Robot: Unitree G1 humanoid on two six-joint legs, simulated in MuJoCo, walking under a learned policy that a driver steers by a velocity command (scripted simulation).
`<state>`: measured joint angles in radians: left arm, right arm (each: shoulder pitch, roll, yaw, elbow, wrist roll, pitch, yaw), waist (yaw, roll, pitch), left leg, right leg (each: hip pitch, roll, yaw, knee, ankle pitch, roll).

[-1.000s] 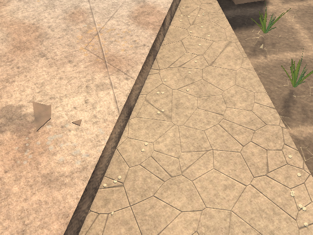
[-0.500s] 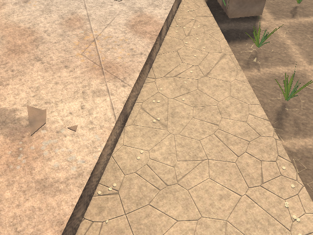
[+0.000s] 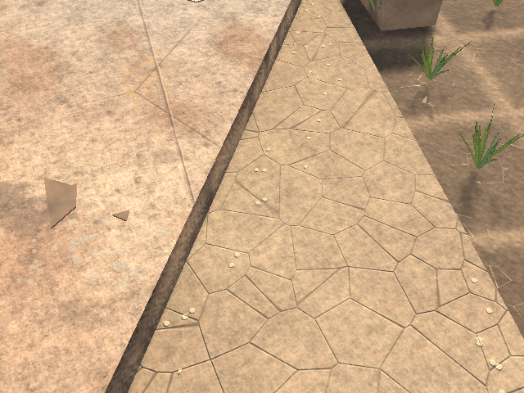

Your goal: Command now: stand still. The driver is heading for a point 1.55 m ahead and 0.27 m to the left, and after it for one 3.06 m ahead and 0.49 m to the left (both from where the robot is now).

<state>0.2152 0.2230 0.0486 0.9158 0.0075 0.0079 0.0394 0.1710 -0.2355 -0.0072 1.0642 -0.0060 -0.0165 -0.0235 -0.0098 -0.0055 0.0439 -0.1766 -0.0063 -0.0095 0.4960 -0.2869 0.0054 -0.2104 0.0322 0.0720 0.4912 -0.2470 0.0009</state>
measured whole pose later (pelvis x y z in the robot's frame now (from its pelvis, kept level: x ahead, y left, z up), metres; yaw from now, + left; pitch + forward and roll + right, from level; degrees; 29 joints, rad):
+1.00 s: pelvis +0.23 -0.02 -0.02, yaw +7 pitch +2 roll -1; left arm 0.45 0.23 0.02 1.07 0.00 -0.08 0.02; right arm -0.02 -0.23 -0.02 0.83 0.02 -0.07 0.06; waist 0.07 0.02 0.03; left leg -0.62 0.02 0.07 0.60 -0.03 0.10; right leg 0.21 0.02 -0.14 0.17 -0.41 0.00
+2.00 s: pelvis +0.77 +0.11 +0.00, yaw +21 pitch +3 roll -2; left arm 0.55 0.19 0.02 1.02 0.05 -0.10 0.02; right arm 0.08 -0.18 -0.02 0.72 -0.02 0.00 -0.03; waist 0.04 0.02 -0.05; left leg -1.07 0.06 0.00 1.97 -0.66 0.10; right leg 0.03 0.06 -0.05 0.22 -0.31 -0.04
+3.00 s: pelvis +1.29 +0.39 +0.14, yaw -6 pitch +3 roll -1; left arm 0.36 0.24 0.06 0.73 -0.01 -0.06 -0.02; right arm 0.05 -0.26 -0.03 0.60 -0.02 -0.11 -0.01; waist 0.05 0.02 0.00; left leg -0.71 0.11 -0.12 1.02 -0.18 -0.04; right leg -0.23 0.14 0.08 0.39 -0.19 -0.11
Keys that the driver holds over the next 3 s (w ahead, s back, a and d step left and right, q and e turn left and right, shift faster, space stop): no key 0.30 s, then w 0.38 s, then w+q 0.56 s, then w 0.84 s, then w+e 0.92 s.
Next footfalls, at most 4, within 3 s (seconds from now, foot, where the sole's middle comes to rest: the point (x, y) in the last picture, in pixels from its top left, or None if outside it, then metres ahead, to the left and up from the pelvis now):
1.04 left None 0.43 0.10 -0.77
1.52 right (272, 316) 0.73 -0.01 -0.77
2.16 left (139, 208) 1.00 0.38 -0.63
2.76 right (169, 136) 1.32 0.33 -0.63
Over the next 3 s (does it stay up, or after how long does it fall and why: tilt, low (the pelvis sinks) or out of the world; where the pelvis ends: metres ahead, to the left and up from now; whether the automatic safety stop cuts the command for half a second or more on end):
stays up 1.29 0.39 0.14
